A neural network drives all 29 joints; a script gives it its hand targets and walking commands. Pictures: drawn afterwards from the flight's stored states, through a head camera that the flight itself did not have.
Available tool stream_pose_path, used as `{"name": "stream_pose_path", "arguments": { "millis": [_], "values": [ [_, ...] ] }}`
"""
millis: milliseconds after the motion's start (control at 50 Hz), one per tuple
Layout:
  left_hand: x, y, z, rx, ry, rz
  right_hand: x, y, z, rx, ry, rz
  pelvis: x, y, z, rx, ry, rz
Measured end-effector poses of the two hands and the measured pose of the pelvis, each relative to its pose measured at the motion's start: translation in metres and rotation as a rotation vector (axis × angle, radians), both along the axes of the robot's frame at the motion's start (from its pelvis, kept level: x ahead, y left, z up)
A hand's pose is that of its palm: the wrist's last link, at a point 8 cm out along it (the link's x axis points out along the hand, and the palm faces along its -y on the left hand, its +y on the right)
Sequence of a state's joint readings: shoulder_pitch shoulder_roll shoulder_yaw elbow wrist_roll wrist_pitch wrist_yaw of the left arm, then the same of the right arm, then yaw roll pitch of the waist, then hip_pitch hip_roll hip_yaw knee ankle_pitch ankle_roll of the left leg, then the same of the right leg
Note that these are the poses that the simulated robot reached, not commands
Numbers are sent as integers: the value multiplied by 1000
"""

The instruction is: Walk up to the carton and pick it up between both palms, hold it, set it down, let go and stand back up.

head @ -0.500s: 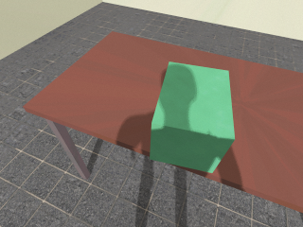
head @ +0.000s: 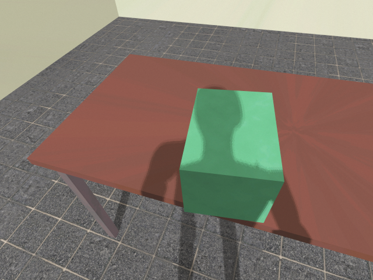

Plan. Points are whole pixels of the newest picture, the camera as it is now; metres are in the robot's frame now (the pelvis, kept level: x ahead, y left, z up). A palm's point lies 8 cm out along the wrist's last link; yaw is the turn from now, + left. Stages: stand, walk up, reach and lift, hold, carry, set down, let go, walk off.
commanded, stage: walk up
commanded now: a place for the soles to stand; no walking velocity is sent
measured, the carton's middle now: (228, 151) +0.42 -0.06 +0.03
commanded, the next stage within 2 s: reach and lift in 1.60 s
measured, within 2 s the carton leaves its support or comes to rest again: neither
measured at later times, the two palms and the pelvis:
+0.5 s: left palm out of the picture +0.07 +0.24 -0.13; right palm out of the picture +0.00 -0.26 -0.16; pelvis -0.02 +0.00 -0.02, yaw -9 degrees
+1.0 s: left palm out of the picture +0.11 +0.21 -0.13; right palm out of the picture -0.06 -0.22 -0.14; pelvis -0.01 +0.01 +0.00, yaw -16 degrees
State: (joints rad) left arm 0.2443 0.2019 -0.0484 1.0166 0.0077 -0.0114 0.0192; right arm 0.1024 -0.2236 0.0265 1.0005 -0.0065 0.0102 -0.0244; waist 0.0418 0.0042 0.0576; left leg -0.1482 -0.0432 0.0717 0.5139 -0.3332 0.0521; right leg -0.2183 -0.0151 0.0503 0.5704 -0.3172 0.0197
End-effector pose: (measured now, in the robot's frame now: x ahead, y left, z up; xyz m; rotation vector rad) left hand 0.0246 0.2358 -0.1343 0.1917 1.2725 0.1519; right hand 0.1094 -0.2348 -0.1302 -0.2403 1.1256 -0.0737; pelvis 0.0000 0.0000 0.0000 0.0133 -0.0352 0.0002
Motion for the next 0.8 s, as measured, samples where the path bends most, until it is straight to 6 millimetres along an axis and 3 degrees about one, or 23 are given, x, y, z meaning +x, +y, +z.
{"name": "stream_pose_path", "arguments": {
  "millis": [220, 380, 640, 800],
  "values": [
    [5, 4, -2, 29, 32, -76, -54, -21, -10, -26, 103, -97, -4, 0, -4, 14, 0, -75],
    [27, 1, -2, 54, -5, -148, -92, -29, -22, -16, 154, -162, -10, -3, -11, 19, 3, -125],
    [73, 1, 1, 81, -102, -254, -132, -21, -32, 5, 138, -251, -21, 3, -20, 38, -9, -212],
    [74, -15, 2, 53, -94, -301, -147, -16, -36, 30, 173, -305, -17, 6, -18, 1, -6, -255]
  ]
}}
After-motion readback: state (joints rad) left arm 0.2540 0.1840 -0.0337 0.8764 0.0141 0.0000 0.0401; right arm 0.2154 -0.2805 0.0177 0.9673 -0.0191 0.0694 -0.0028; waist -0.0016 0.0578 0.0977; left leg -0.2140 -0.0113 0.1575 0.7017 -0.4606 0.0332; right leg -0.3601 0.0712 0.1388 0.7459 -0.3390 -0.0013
